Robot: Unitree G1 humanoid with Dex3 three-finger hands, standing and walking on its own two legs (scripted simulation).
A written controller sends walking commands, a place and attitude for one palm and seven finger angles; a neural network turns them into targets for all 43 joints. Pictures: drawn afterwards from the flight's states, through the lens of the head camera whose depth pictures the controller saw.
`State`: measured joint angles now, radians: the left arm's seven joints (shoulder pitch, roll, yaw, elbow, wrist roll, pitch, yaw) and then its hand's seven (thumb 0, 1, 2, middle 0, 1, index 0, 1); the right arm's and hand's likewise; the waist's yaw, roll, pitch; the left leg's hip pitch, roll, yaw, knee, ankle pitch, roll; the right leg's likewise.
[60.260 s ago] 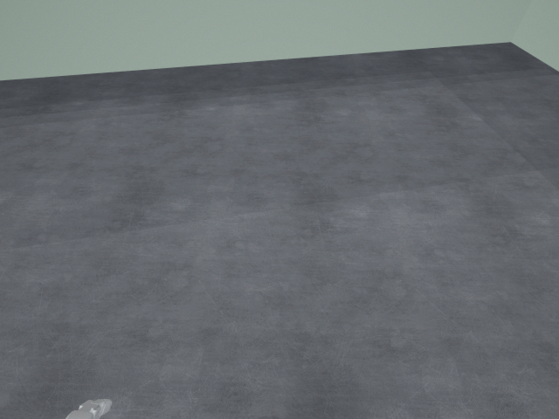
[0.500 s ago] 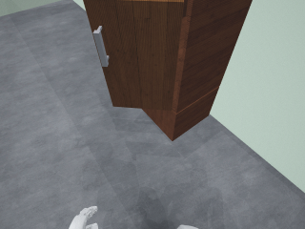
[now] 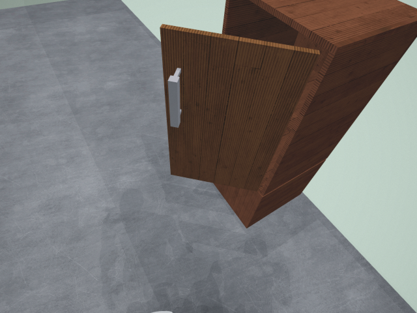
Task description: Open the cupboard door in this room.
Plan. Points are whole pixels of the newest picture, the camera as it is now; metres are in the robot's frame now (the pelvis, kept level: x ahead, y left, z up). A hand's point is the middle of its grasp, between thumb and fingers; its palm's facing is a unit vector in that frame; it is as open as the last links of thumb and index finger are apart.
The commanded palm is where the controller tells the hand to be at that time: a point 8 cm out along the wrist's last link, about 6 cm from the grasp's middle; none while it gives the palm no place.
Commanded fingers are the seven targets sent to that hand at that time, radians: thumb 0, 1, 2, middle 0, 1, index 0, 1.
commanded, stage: come to a stop and stand still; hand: left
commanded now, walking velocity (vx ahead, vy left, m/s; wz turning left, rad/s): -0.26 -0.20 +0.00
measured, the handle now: (176, 98) +0.61 +0.15 +0.03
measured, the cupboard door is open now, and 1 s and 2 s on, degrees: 47 47 47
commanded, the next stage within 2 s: look again from close up in 0.80 s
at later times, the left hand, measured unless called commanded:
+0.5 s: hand out of the picture +0.09 +0.12 -0.16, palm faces -0.05 -0.97 -0.24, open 7.3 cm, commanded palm none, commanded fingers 0.00 0.90 0.90 -0.20 -0.30 -0.20 -0.30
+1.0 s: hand out of the picture -0.03 +0.08 -0.17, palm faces +0.01 -0.98 -0.18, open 7.3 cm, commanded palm none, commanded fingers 0.00 0.90 0.90 -0.20 -0.30 -0.20 -0.30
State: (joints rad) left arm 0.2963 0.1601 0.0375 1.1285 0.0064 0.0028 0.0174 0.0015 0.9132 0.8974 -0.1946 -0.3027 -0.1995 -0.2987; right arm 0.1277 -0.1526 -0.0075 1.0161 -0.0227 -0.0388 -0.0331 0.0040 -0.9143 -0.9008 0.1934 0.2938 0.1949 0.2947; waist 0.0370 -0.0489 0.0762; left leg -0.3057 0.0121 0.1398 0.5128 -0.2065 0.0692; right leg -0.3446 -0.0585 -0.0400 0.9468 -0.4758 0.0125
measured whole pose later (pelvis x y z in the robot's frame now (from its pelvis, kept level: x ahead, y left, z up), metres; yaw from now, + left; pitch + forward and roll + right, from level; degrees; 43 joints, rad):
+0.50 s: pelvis +0.00 -0.07 +0.00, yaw -1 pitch +1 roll +0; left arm 0.15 0.17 0.02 1.01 0.02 0.01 0.03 0.00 0.91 0.90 -0.19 -0.30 -0.20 -0.30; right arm 0.26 -0.20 -0.06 1.08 -0.01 0.07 -0.02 0.01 -0.91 -0.90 0.20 0.29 0.20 0.29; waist -0.05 0.04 0.05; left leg -0.38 0.05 0.05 0.70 -0.43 -0.02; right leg -0.20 -0.02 -0.05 0.52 -0.33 -0.01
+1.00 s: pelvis -0.01 -0.08 +0.00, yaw -1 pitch -1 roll -1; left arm 0.32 0.12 -0.01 1.12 0.01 -0.03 0.04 0.00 0.91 0.90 -0.20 -0.30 -0.20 -0.30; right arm 0.26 -0.17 -0.01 1.08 -0.01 0.01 -0.02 0.01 -0.92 -0.90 0.20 0.29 0.20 0.30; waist -0.01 0.03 0.04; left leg -0.25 0.05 0.04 0.53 -0.27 -0.01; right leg -0.16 0.03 -0.07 0.45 -0.28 -0.03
